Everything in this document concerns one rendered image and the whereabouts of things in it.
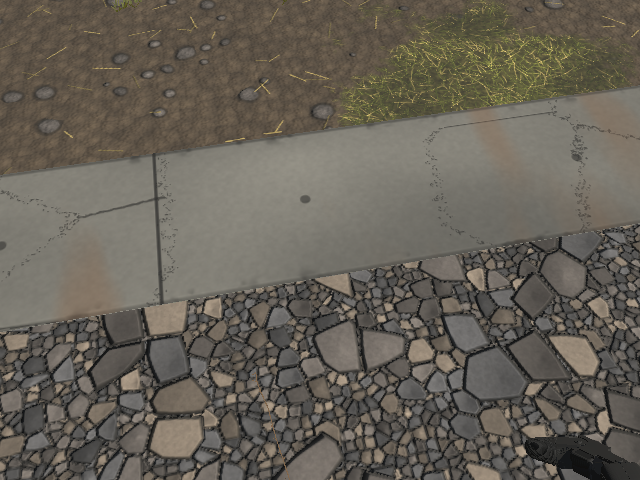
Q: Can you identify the right robot hand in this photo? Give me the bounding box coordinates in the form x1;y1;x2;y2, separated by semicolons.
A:
525;435;640;480

